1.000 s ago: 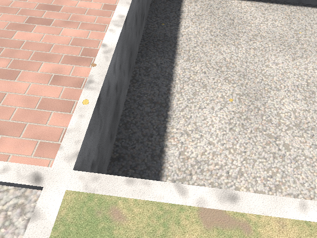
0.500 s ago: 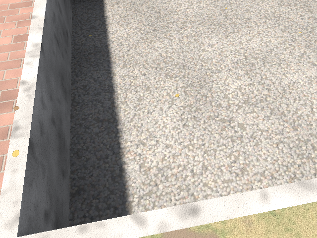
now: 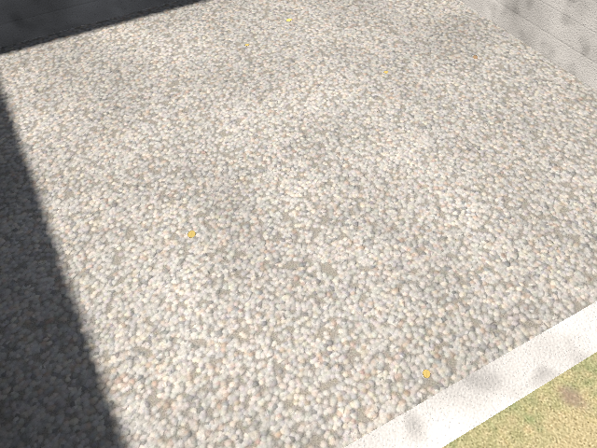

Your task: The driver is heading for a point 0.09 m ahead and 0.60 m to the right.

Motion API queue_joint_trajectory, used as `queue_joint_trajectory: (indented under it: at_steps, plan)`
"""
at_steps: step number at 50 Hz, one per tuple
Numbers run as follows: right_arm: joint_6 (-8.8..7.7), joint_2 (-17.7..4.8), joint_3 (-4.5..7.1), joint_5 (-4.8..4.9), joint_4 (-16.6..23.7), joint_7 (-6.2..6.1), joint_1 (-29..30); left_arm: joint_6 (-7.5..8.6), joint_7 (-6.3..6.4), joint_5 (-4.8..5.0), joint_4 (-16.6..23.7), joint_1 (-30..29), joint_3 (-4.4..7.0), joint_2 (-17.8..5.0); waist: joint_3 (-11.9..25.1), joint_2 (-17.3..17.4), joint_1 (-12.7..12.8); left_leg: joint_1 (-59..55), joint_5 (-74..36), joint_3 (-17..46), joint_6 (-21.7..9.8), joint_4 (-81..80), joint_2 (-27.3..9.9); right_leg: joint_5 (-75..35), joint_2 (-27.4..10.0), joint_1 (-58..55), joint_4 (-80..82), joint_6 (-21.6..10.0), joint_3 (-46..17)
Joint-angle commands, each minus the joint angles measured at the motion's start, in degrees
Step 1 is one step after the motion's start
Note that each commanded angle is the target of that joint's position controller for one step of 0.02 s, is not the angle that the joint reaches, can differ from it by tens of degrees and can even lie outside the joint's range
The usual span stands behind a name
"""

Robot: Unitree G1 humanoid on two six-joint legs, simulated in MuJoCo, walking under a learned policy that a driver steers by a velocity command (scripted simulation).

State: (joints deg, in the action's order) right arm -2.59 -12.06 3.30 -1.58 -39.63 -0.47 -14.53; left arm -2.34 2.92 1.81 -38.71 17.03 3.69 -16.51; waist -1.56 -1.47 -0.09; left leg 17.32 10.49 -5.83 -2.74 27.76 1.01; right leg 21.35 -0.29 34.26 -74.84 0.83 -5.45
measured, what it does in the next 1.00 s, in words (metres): walks ahead, turning right: right foot, then left foot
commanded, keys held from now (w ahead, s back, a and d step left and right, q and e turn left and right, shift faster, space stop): w+e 1.00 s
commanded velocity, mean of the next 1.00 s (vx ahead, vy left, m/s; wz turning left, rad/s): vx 0.50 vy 0.00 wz -0.60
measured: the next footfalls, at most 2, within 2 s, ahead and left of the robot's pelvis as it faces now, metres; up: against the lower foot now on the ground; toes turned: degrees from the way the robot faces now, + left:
right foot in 0.26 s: +0.21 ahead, -0.17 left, +0.00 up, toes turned -11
left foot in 0.66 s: +0.36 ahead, -0.04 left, +0.00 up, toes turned -29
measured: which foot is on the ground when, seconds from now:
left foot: down 0.00-0.26, up 0.28-0.64, down 0.66-1.00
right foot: up 0.00-0.24, down 0.26-0.68, up 0.70-1.00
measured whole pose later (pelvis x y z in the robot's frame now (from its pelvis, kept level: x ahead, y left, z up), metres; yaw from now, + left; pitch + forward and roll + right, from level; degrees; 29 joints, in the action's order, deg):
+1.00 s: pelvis +0.30 -0.17 +0.01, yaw -37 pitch -1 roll +2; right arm -3.7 -13.8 -0.2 -0.1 -39.8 0.2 -19.7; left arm -4.6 -0.7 3.0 -31.7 6.7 1.0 -19.3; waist -3.4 -3.3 -2.9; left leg 2.3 17.4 -7.5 1.1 21.5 -2.8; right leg 12.6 -3.5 43.9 -75.1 1.6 -6.9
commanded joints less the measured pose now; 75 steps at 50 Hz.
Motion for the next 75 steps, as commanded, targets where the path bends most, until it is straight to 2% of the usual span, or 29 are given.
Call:
queue_joint_trajectory:
  at_steps: [1, 9, 12, 13, 14, 15, 16, 18, 21, 28, 32, 33, 34, 35, 36, 38, 40, 46, 52, 54, 56, 57, 58, 59, 60, 61, 63, 70, 75]
  plan:
    - [-1.66, -7.3, 2.22, 0.01, 2.4, -0.20, 0.8, -0.03, 0.05, -0.42, 2.9, 2.7, 0.64, -2.7, 0.0, 5.6, 1.0, -3.4, 11.7, 16.1, -10.1, -16.4, -15.9, -4.9, -3.8, 5.7, 7.2, 0.2, -2.6]
    - [0.92, -12.0, 3.69, 1.17, 0.2, 0.22, 0.3, 0.93, -2.99, -0.18, 3.9, -5.3, -1.36, -2.1, -1.3, 6.2, -2.6, -2.1, 7.8, 4.1, -7.6, -13.1, -17.6, -7.6, -3.3, -6.9, 31.4, -1.1, 6.4]
    - [2.71, -10.4, 2.78, 2.32, 1.4, 0.37, 2.3, 0.50, -3.09, -0.73, 2.8, 1.3, -0.41, -3.5, 0.3, 3.1, 1.4, -1.5, 2.4, 0.1, -4.2, -1.8, -16.8, -8.4, 0.3, -18.1, 38.2, -4.4, 10.5]
    - [2.82, -8.3, 1.75, 1.99, 2.2, 0.27, 3.2, 0.72, -2.71, -0.90, 0.8, 9.8, 1.63, -7.5, 4.0, -1.7, 5.4, 0.8, -3.9, -3.9, -1.0, 15.4, -11.6, -9.3, 0.3, -26.3, 42.1, -7.0, 5.6]
    - [2.35, -4.2, 0.35, 0.88, 5.6, -0.22, 4.8, 1.25, -2.50, -1.41, 1.7, 12.0, 2.63, -14.1, 3.6, -14.8, 4.1, 15.6, 18.8, -5.0, 4.5, 42.5, -2.1, -10.3, -11.3, -31.0, 52.1, -15.0, -20.7]
    - [1.41, -6.5, 0.58, 3.06, 8.4, -0.45, 3.9, 2.40, -3.91, -1.71, 3.3, 9.7, 2.28, -14.0, 8.6, -13.9, 2.7, 24.5, 21.6, 7.1, 5.4, 50.6, 2.3, 2.2, -17.8, -33.1, 61.0, -22.5, -38.9]
    - [0.44, -10.1, 1.14, 4.37, 9.2, -0.38, 5.3, 3.25, -4.41, -0.94, 4.8, 5.4, 1.33, -10.1, 4.7, -9.3, 2.0, 28.8, 18.1, 8.8, 4.9, 54.1, 0.4, 6.0, -16.9, -31.9, 60.8, -22.6, -35.4]
    - [-0.75, -9.4, 0.72, 1.96, 8.5, -0.27, 4.9, 2.87, -4.04, -0.67, 4.1, 4.2, -0.07, -6.8, 4.5, -1.6, 0.9, 29.0, 12.5, 9.4, 3.5, 53.5, -2.7, 2.5, -13.5, -28.3, 55.3, -19.0, -26.1]
    - [-0.53, -7.7, 0.07, 0.98, 9.1, 1.20, 5.4, 2.24, -2.83, -1.89, 5.1, 3.1, -1.59, -4.8, 5.7, -2.4, -0.7, 24.9, 8.5, 9.0, 3.6, 47.3, -2.3, -5.8, -9.4, -23.8, 52.3, -18.2, -20.9]
    - [-0.66, -4.4, -2.40, 0.04, 11.5, 1.67, 12.8, 0.86, -0.73, -1.20, 5.0, 1.3, -0.96, -6.7, 4.8, -6.2, 0.1, 8.2, 1.6, 2.9, 2.4, 22.0, 4.2, -19.5, -2.6, -13.5, 50.4, -16.8, -16.2]
    - [-1.25, -4.6, -1.50, 1.65, 11.4, 0.35, 7.1, -0.09, -0.97, -1.17, 8.9, -7.5, -2.03, -3.9, 3.4, -4.3, -4.7, -8.3, -5.1, 4.3, 3.9, 6.6, 4.9, -17.8, -1.5, -11.1, 49.5, -15.0, -21.7]
    - [-1.58, -5.6, -0.84, 1.97, 10.3, 0.11, 2.9, 0.04, -1.07, -1.36, 9.6, -9.9, -2.45, -2.3, 3.8, -5.1, -6.6, -13.0, -5.6, 7.0, 3.1, 0.0, 2.4, -17.1, 0.4, -11.8, 42.5, -13.0, -20.5]
    - [-2.08, -10.3, 0.66, 0.56, 9.1, -0.31, -5.3, 0.82, -1.20, -1.59, 10.1, -9.0, -3.88, 1.5, 10.4, 6.8, -8.5, -29.2, -17.3, 19.9, 0.2, -0.3, -9.1, -1.9, 5.9, -3.3, 22.8, -8.0, -17.4]
    - [-2.11, -14.1, 1.13, -0.14, 9.4, -0.25, -7.6, 1.46, -1.85, -0.12, 8.7, -0.2, -3.54, 0.5, 16.1, 18.8, -3.7, -33.8, -28.9, 40.0, -8.8, 0.4, -23.4, 18.7, 11.1, 2.7, 6.4, -4.5, -18.0]
    - [-2.32, -12.1, 0.89, 1.20, 11.3, -0.19, -3.4, 1.78, -2.15, 1.26, 8.5, 1.7, -1.55, -6.0, 12.0, 14.6, -0.6, -27.9, -14.0, 49.6, -13.8, -4.5, -29.0, 15.2, 8.7, 11.4, -2.3, -2.0, -16.0]
    - [-2.84, -6.3, -0.78, 2.12, 11.8, -0.18, 0.4, 0.36, -1.22, 0.19, 9.0, -7.2, -0.92, -7.9, -2.0, 0.4, -0.6, -14.7, -0.5, 37.5, -12.3, -8.1, -23.8, 6.1, 5.0, 16.2, -11.1, -0.1, -10.2]
    - [-3.51, -5.8, -1.91, 0.63, 11.5, 0.17, 3.7, -0.88, -1.43, 0.75, 10.3, -8.2, -1.46, -6.1, -4.1, 4.0, 0.3, -8.1, -6.3, 27.2, -11.0, -10.9, -18.2, 0.1, 2.5, 14.6, -15.7, 0.8, -7.5]
    - [-2.90, -7.8, -1.74, 1.12, 4.4, 0.34, -2.7, -1.75, -2.42, 1.61, 11.5, -10.8, -1.83, -5.5, -0.8, 5.3, -1.3, -18.7, -16.7, 11.7, -9.2, -12.4, -15.3, -5.6, -1.4, 18.9, -11.9, 0.6, -5.2]
    - [-0.64, -14.1, -0.42, 3.22, 3.6, 1.57, 0.4, -1.94, -5.52, 0.91, 13.0, -21.1, -4.88, -0.9, -2.3, 8.8, -4.7, -10.2, -14.3, 1.1, -7.1, -14.2, -15.6, -4.2, -2.5, -0.5, 21.0, 1.0, 8.0]
    - [0.67, -17.1, 0.40, 5.45, 3.8, 2.83, 2.0, -3.02, -4.97, 0.42, 12.4, -19.7, -3.95, -3.8, -1.8, 12.1, -2.9, -14.5, -24.7, 1.0, -5.9, -9.1, -17.4, -4.2, -2.0, -6.1, 33.5, -0.7, 6.9]
    - [2.86, -17.2, 0.44, 6.38, 3.4, 3.92, 1.0, -3.91, -4.07, -0.95, 8.5, -9.8, -1.70, -8.0, 5.1, 9.8, 1.4, -17.8, -32.7, -0.8, -3.4, 4.6, -16.4, -18.7, 2.6, -21.6, 50.2, -4.5, 9.6]
    - [2.53, -15.7, -0.29, 4.91, 3.1, 3.84, -1.6, -4.17, -3.47, -1.03, 6.2, -5.5, -0.26, -10.6, 8.7, 6.7, 2.5, -14.0, -28.1, -1.4, -1.8, 11.9, -14.3, -24.3, 4.7, -31.5, 49.2, -6.2, 10.4]
    - [2.01, -11.0, -1.85, 2.35, 5.4, 2.90, -2.1, -4.25, -2.80, -0.69, 5.0, 2.2, 0.61, -14.7, 14.4, -6.6, 4.3, 1.7, 12.0, -2.0, 2.4, 32.5, -9.8, -45.2, -6.9, -48.8, 44.8, -11.7, -3.8]
    - [1.73, -9.7, -2.24, 2.72, 4.4, 1.95, -6.0, -3.31, -3.15, -1.26, 5.2, 1.6, -0.70, -13.5, 22.1, -11.1, 3.2, 11.3, 28.7, 3.4, 7.7, 52.1, 0.4, -39.7, -20.9, -47.5, 53.7, -25.6, -24.4]
    - [1.62, -13.4, -0.96, 3.23, 2.9, 1.91, -7.3, -2.63, -3.42, -0.16, 3.2, 0.5, -1.31, -11.0, 16.9, -4.5, 2.7, 13.9, 28.5, 7.7, 9.2, 55.0, -1.4, -36.3, -20.8, -40.6, 55.3, -26.1, -19.9]
    - [1.53, -10.3, -2.22, 4.72, 3.9, 2.44, -4.4, -1.97, -3.40, -0.26, 0.1, 0.4, -0.84, -10.5, 12.2, -10.2, 1.4, 18.1, 27.2, 7.0, 8.3, 52.4, -3.3, -6.7, -19.6, -34.3, 59.6, -23.0, -19.8]
    - [1.65, -11.7, -1.69, 3.59, 3.1, 1.00, 1.6, -0.67, -3.32, -0.95, 0.2, -7.6, -2.36, -5.8, 3.0, -3.1, 0.6, 14.8, 23.7, 6.8, 6.8, 46.7, -5.1, 5.5, -14.1, -22.5, 61.8, -16.4, -16.4]
    - [2.13, -4.9, -4.80, 0.22, 1.4, -0.45, 1.5, 0.70, -1.49, -2.85, -3.3, -9.2, -4.16, -1.4, 3.7, -3.9, -0.9, -1.8, 10.1, 5.9, 4.9, 19.7, -3.0, -20.6, -9.0, -17.5, 60.3, -16.3, -3.6]
    - [3.67, -3.8, -5.70, 0.17, 1.1, -1.41, 1.5, 0.86, -2.63, -1.59, -7.3, -8.7, -4.69, -1.2, 1.3, -1.8, -2.1, -11.5, 0.2, 5.9, 2.9, -0.2, -2.8, -10.7, -9.3, -15.8, 60.8, -14.8, -8.0]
